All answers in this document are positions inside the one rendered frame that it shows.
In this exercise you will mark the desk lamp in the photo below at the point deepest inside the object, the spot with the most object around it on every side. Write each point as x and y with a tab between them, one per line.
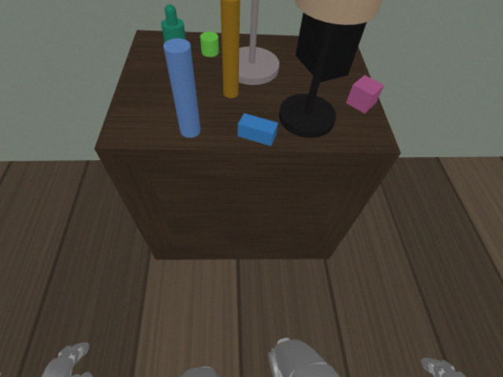
307	115
256	65

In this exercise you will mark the right robot hand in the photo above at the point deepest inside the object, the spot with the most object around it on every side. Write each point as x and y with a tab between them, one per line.
440	368

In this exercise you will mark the left robot hand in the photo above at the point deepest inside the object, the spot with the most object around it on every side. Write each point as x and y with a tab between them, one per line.
67	359

